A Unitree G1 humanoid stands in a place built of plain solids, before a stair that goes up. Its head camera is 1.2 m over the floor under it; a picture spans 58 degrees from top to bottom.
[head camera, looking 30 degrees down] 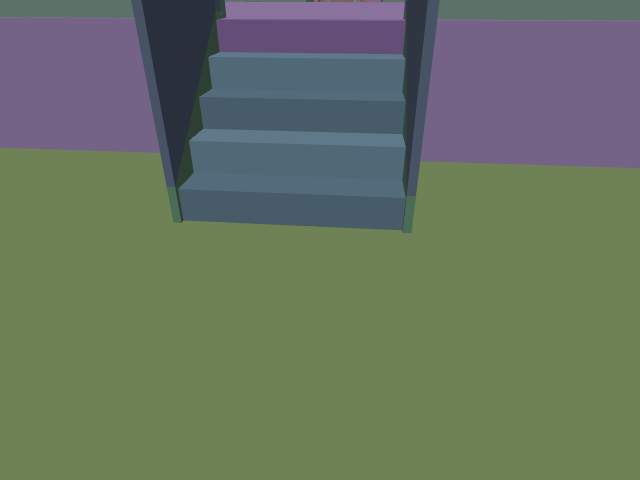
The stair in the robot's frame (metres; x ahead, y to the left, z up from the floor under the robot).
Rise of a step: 0.20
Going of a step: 0.26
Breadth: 1.30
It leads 5 degrees to the right of straight ahead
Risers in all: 5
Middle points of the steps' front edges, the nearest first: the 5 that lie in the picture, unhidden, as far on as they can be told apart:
2.25 0.17 0.21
2.51 0.15 0.41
2.77 0.12 0.61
3.04 0.10 0.82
3.30 0.07 1.02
